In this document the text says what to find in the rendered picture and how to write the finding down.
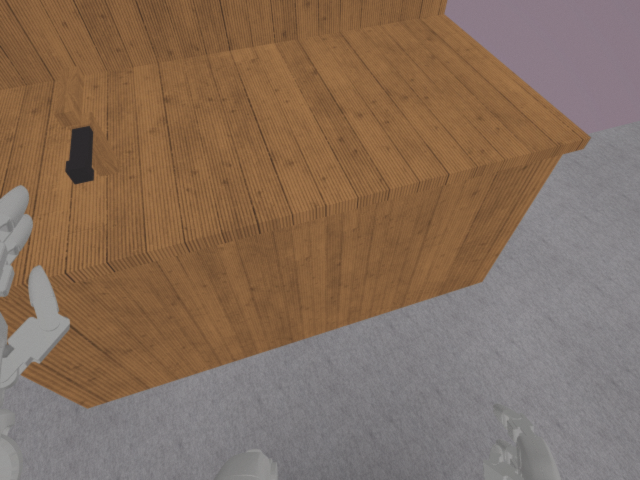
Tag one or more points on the robot left thigh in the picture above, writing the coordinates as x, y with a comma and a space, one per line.
248, 466

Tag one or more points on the right robot hand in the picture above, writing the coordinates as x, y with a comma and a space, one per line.
531, 459

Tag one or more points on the tap lever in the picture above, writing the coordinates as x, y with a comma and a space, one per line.
79, 167

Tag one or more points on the counter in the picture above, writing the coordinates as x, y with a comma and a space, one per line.
264, 171

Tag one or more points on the left robot hand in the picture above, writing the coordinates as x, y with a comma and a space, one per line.
35, 338

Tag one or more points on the robot left forearm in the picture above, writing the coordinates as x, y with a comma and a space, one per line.
11, 459

